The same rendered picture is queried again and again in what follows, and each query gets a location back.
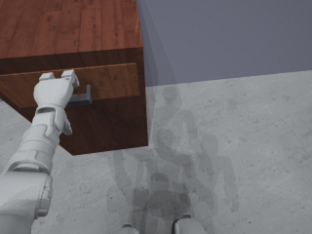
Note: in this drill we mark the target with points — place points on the robot left hand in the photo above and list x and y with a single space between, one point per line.
57 91

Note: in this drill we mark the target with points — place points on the handle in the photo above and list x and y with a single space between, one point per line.
81 99

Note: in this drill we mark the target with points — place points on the drawer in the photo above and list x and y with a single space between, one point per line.
106 81

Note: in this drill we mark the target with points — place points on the left robot upper arm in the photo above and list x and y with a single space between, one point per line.
24 196

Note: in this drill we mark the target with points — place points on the cabinet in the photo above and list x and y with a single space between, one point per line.
43 35

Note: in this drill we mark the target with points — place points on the left robot forearm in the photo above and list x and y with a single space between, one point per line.
39 142

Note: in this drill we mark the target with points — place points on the robot shin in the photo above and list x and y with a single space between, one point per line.
126 225
185 216

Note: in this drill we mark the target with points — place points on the robot left shin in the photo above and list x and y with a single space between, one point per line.
126 225

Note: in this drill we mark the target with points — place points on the robot right shin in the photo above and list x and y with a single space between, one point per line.
185 216

